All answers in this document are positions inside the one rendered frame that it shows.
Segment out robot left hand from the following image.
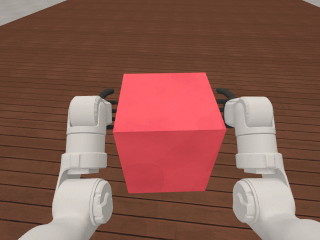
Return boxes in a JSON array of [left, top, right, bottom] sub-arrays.
[[98, 88, 119, 130]]

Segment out right robot upper arm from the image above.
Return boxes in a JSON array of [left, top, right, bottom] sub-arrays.
[[232, 178, 320, 240]]

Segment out robot left forearm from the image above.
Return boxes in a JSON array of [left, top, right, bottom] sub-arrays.
[[52, 95, 112, 217]]

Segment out left robot upper arm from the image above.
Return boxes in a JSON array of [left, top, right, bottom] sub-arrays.
[[18, 178, 113, 240]]

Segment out robot right hand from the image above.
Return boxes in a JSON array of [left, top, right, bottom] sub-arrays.
[[216, 88, 237, 129]]

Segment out robot right forearm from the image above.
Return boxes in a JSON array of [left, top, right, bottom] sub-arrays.
[[224, 96, 296, 211]]

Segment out carton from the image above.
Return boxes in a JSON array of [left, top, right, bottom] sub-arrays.
[[113, 72, 227, 194]]

